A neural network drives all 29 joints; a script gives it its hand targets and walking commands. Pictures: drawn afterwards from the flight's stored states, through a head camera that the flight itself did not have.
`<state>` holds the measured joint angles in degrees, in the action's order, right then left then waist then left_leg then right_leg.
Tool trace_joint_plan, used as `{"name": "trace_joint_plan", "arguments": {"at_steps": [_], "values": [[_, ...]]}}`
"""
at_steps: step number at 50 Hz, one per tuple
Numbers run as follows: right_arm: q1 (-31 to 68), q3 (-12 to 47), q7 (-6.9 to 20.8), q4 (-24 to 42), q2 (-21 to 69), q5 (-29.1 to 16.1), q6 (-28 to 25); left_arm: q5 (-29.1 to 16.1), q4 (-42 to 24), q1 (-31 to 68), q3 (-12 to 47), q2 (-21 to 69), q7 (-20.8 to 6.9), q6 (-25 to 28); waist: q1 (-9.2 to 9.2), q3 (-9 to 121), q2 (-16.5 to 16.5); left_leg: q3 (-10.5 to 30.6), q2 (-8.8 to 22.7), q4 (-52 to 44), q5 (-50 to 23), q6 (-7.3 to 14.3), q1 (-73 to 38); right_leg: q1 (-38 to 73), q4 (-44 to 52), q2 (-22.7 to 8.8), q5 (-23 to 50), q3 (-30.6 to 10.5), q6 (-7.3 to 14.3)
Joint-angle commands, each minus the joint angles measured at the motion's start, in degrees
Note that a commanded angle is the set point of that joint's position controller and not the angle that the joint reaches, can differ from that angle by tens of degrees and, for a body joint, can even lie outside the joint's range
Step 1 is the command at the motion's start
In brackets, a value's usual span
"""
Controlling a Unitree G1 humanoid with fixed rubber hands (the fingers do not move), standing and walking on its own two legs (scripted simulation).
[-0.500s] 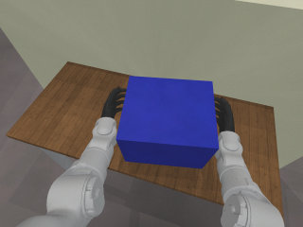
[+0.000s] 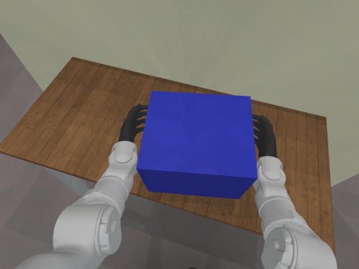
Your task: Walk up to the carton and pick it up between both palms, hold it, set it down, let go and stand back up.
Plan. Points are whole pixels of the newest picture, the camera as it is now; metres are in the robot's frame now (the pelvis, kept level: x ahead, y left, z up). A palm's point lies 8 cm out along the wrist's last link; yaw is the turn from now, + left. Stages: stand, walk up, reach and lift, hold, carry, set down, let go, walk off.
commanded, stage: set down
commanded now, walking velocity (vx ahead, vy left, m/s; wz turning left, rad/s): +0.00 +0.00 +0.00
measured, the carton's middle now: (196, 146) +0.39 -0.09 -0.02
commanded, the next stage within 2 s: none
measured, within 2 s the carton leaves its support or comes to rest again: rests again in 0.34 s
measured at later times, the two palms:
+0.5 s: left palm (134, 141) +0.43 +0.06 -0.02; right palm (265, 158) +0.34 -0.25 -0.03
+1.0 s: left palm (120, 126) +0.45 +0.09 +0.02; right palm (277, 141) +0.37 -0.27 +0.02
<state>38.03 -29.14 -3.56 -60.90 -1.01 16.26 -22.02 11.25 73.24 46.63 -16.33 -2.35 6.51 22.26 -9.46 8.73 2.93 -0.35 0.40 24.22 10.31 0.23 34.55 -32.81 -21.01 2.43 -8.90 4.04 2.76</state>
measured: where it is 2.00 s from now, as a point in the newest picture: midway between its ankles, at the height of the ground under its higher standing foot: outside the picture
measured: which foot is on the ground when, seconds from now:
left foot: down 0.00-1.00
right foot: down 0.00-1.00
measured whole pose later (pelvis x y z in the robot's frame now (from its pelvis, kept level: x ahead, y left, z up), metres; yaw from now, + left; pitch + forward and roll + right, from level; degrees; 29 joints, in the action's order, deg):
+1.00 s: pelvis -0.02 +0.00 -0.03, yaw -2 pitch +27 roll -1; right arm 52.8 -5.8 -6.4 -80.5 -11.9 -12.0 -24.5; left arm -7.1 87.4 59.6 0.9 -11.6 4.8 24.9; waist -8.4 16.2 2.9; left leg -2.0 1.5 39.1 15.2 0.3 51.3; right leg -50.7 -36.5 2.9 -13.2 2.8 2.8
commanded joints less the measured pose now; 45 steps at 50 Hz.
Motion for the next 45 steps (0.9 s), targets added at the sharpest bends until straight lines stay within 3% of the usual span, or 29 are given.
{"name": "trace_joint_plan", "arguments": {"at_steps": [1, 5, 8, 11, 14, 16, 20, 23, 24, 27, 31, 32, 35, 38, 39, 40, 42, 43, 44, 45], "values": [[35.9, 15.1, 10.0, 6.0, 27.6, 7.0, -5.3, 5.1, -5.4, 37.1, 12.6, 32.4, -7.8, 5.1, -1.78, 47.0, 2.2, -0.3, 1.1, 3.1, -18.4, -3.5, -19.7, 19.8, -5.0, -2.6, 38.4, 0.7, -3.6], [34.3, 14.0, 10.1, 2.8, 27.4, 7.9, -4.5, 5.2, -4.6, 37.1, 12.1, 32.4, -7.8, 5.5, -2.42, 46.4, 1.2, 0.2, 1.7, 3.0, -18.4, -3.5, -20.9, 17.4, -4.1, -2.2, 35.4, 1.2, -3.2], [33.8, 13.7, 9.7, 1.6, 28.2, 8.1, -5.4, 5.7, -3.7, 36.9, 10.5, 31.5, -8.1, 6.3, -2.51, 46.5, 0.8, 0.0, 1.5, 3.8, -18.3, -3.4, -18.3, 18.9, -5.2, -2.6, 37.5, 0.6, -3.4], [34.2, 12.2, 9.8, 0.5, 27.8, 9.3, -6.0, 6.0, -3.4, 37.7, 10.6, 32.2, -8.0, 6.9, -2.66, 45.3, 2.0, -0.1, 1.5, 3.2, -16.3, -3.9, -18.2, 17.1, -4.8, -2.4, 34.5, 1.2, -3.3], [34.5, 11.9, 10.0, 0.9, 28.0, 9.3, -6.5, 6.7, -1.6, 36.9, 9.4, 30.8, -7.8, 7.4, -1.67, 46.1, 0.5, -0.5, 1.3, 3.5, -15.6, -2.9, -16.4, 17.1, -5.3, -2.5, 34.6, 0.9, -3.7], [34.2, 11.0, 9.9, 0.1, 27.7, 9.7, -6.9, 7.2, -1.4, 36.4, 9.1, 31.0, -7.8, 7.5, -2.24, 46.1, 1.3, -0.4, 1.2, 3.4, -14.9, -3.2, -15.9, 17.6, -5.6, -2.7, 34.4, 0.8, -3.8], [32.9, 11.6, 9.4, -0.6, 28.1, 10.1, -7.2, 6.7, 0.5, 35.6, 8.0, 29.2, -8.0, 8.9, -1.94, 46.0, -0.3, -0.8, 0.8, 3.2, -12.9, -2.1, -11.2, 20.4, -7.0, -3.2, 36.9, 0.0, -4.2], [33.9, 10.9, 9.2, 0.2, 24.9, 9.3, -8.0, 6.5, -0.4, 36.0, 8.6, 26.9, -7.4, 9.4, -1.77, 49.0, 1.9, -0.8, 1.0, 4.9, -15.3, -3.0, -13.4, 17.7, -7.5, -2.8, 36.7, 0.1, -3.9], [33.8, 11.6, 9.0, 0.2, 23.5, 8.9, -7.8, 6.6, 2.3, 34.8, 7.4, 24.6, -7.2, 9.3, -0.65, 48.3, 0.9, -0.9, 1.0, 5.1, -14.7, -2.6, -11.3, 18.0, -7.8, -3.3, 36.4, -0.7, -4.5], [32.8, 10.7, 7.4, -1.3, 17.3, 6.8, -7.3, 4.4, 2.9, 35.5, 7.0, 19.2, -6.4, 9.3, -1.84, 49.5, 0.4, -1.3, 0.5, 5.2, -12.6, -2.8, -8.5, 19.8, -9.0, -2.9, 37.7, -0.8, -4.8], [29.3, 7.9, 2.7, -2.4, 2.8, 0.8, -8.1, 1.8, -0.4, 35.3, 3.1, 2.3, -3.5, 10.1, -1.53, 50.9, 0.5, -2.0, -0.2, 6.9, -15.3, -2.7, -6.6, 21.9, -11.5, -2.9, 41.6, -2.8, -5.6], [28.4, 7.5, 0.9, -2.7, -6.1, -2.6, -8.3, 0.1, 1.2, 33.2, 2.2, -6.7, -2.1, 9.6, -0.91, 52.6, 0.6, -2.4, -0.7, 8.0, -16.9, -3.0, -7.3, 22.1, -12.3, -2.4, 43.5, -3.2, -5.4], [30.5, 14.5, -2.9, -3.6, -12.2, -14.7, -8.0, -8.8, 0.4, 34.8, 6.9, -12.9, -0.2, 7.8, -1.28, 55.0, -1.9, -2.2, -1.1, 8.5, -14.3, -2.2, -0.9, 27.1, -14.5, -2.9, 47.4, -5.7, -6.5], [33.7, 18.4, -3.5, -4.2, -15.3, -20.5, -7.7, -14.2, 1.6, 35.3, 12.4, -13.5, 0.0, 7.3, -0.65, 57.9, -1.7, -1.3, -1.5, 10.3, -14.5, -2.4, 0.5, 24.3, -16.0, -2.4, 44.2, -5.9, -7.1], [34.4, 20.0, -3.7, -4.1, -15.6, -21.9, -7.5, -14.7, 2.1, 35.8, 12.4, -14.4, -0.2, 7.0, -0.33, 57.1, -1.0, -1.7, -1.8, 11.8, -15.9, -2.3, 0.2, 23.0, -16.6, -2.2, 44.2, -5.6, -7.2], [34.3, 20.5, -4.0, -5.2, -16.8, -22.6, -6.8, -15.5, 4.4, 35.8, 13.1, -15.3, -0.6, 6.6, -1.12, 56.4, -2.0, -1.4, -1.5, 11.6, -15.5, -2.1, 0.1, 22.3, -16.2, -2.0, 44.0, -6.0, -7.5], [35.5, 21.5, -4.0, -5.9, -17.7, -25.1, -6.7, -16.3, 5.1, 36.3, 14.0, -15.8, -1.3, 6.4, -0.32, 56.0, -1.7, -1.0, -1.4, 12.5, -15.5, -2.2, 1.7, 20.9, -17.4, -2.1, 43.5, -6.2, -7.8], [36.2, 22.0, -3.8, -8.7, -19.3, -25.8, -6.1, -16.6, 7.0, 37.9, 14.2, -17.5, -1.4, 5.9, -0.61, 54.2, -1.7, -1.1, -1.3, 12.8, -13.4, -2.3, 1.3, 18.8, -17.2, -1.9, 40.0, -5.5, -7.6], [36.2, 22.0, -3.6, -9.8, -20.6, -27.2, -5.9, -17.3, 5.9, 38.2, 15.8, -17.4, -1.3, 5.7, -1.07, 53.5, -0.1, -0.8, -1.1, 13.7, -16.1, -2.8, -2.6, 14.0, -16.9, -0.9, 38.6, -4.3, -7.1], [35.9, 22.3, -3.4, -10.3, -20.6, -27.6, -5.9, -17.6, 6.0, 38.1, 16.1, -17.1, -1.2, 5.5, -0.31, 53.3, 1.0, -0.5, -0.9, 15.2, -18.1, -3.2, -6.1, 9.2, -16.2, -0.6, 36.2, -3.7, -6.4]]}}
